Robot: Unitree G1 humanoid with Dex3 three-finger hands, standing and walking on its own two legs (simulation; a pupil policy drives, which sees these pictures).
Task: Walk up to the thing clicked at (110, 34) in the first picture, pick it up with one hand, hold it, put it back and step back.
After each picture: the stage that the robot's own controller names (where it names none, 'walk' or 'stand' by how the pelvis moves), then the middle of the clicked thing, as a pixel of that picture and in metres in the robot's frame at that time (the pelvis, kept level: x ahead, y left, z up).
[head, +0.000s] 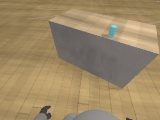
stand; (112, 31) +0.89 -0.19 +0.07
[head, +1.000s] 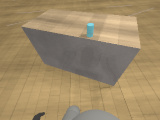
walk; (90, 30) +0.79 +0.07 +0.10
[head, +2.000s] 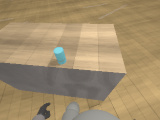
stand; (60, 56) +0.43 +0.24 +0.09
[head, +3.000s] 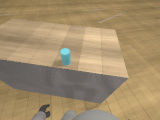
stand; (65, 57) +0.43 +0.19 +0.07
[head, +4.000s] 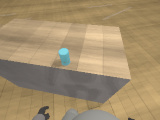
stand; (64, 57) +0.42 +0.20 +0.08
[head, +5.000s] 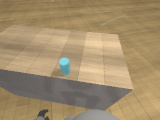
stand; (65, 66) +0.36 +0.19 +0.07
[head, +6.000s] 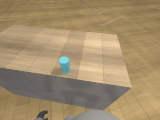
stand; (65, 65) +0.37 +0.19 +0.07
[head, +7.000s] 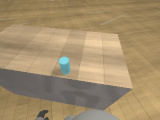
stand; (65, 65) +0.37 +0.19 +0.07
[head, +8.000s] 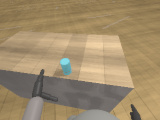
rise first; (66, 66) +0.37 +0.20 +0.07
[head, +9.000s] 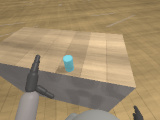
go down; (68, 63) +0.38 +0.20 +0.07
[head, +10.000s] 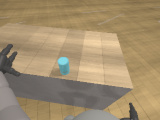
go down; (64, 66) +0.36 +0.18 +0.08
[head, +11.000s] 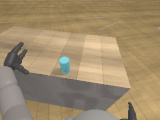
go down; (65, 65) +0.38 +0.19 +0.08
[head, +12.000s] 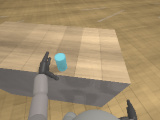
close in; (61, 62) +0.38 +0.21 +0.09
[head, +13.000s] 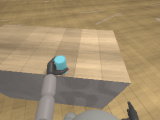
lift; (61, 65) +0.35 +0.20 +0.10
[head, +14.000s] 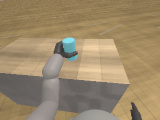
lift; (70, 49) +0.35 +0.13 +0.27
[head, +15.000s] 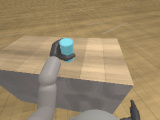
hold; (67, 50) +0.33 +0.15 +0.27
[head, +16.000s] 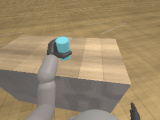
hold; (63, 49) +0.34 +0.17 +0.27
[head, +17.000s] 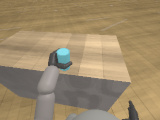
crouch; (64, 59) +0.32 +0.17 +0.20
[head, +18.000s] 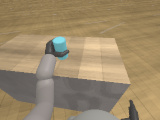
crouch; (61, 48) +0.36 +0.19 +0.26
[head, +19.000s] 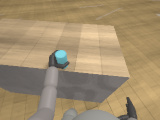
lower; (62, 59) +0.39 +0.19 +0.10
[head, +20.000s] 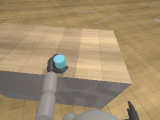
lower; (60, 64) +0.36 +0.20 +0.10
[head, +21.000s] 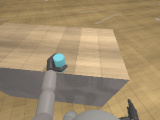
lower; (60, 63) +0.37 +0.21 +0.10
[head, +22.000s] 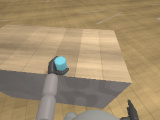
lower; (61, 66) +0.34 +0.19 +0.10
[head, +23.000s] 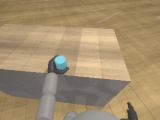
lower; (61, 65) +0.35 +0.19 +0.10
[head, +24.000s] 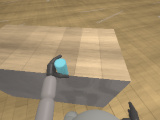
withdraw; (62, 68) +0.33 +0.19 +0.10
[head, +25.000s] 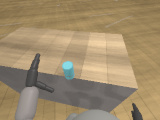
sink last; (68, 70) +0.32 +0.17 +0.09
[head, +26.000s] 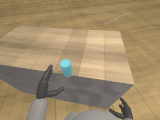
stand; (67, 68) +0.34 +0.18 +0.08
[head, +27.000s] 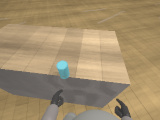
stand; (63, 70) +0.32 +0.19 +0.07
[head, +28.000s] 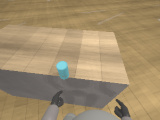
stand; (63, 70) +0.32 +0.19 +0.07
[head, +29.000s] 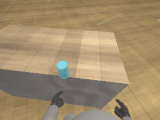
stand; (63, 70) +0.33 +0.19 +0.07
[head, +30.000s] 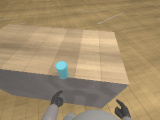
stand; (62, 70) +0.32 +0.19 +0.07
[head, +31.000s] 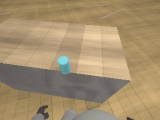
walk; (64, 65) +0.35 +0.18 +0.08
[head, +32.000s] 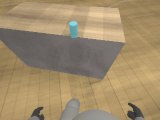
walk; (73, 29) +0.67 +0.20 +0.10
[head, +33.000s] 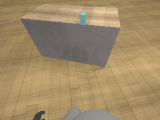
stand; (83, 18) +1.03 +0.18 +0.09
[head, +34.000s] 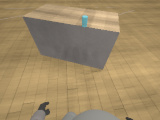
stand; (84, 21) +1.05 +0.14 +0.08
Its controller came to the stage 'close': yes
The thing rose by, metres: 0.21
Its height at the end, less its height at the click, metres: +0.00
